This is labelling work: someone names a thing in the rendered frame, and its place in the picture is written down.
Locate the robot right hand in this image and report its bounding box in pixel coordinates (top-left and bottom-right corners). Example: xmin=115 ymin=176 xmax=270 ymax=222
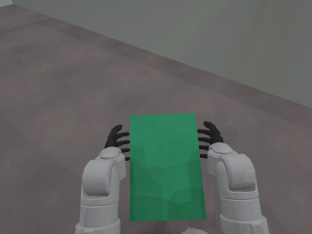
xmin=197 ymin=121 xmax=224 ymax=159

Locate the robot left hand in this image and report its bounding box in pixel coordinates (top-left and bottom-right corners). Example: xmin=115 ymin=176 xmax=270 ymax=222
xmin=104 ymin=124 xmax=131 ymax=161

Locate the carton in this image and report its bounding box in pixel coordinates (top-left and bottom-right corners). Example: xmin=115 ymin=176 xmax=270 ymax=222
xmin=130 ymin=113 xmax=207 ymax=222

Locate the robot right forearm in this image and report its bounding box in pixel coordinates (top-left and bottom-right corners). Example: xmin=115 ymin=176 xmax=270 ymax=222
xmin=207 ymin=142 xmax=269 ymax=234

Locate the robot left forearm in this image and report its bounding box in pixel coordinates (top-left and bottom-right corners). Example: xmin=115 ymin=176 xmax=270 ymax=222
xmin=75 ymin=146 xmax=127 ymax=234

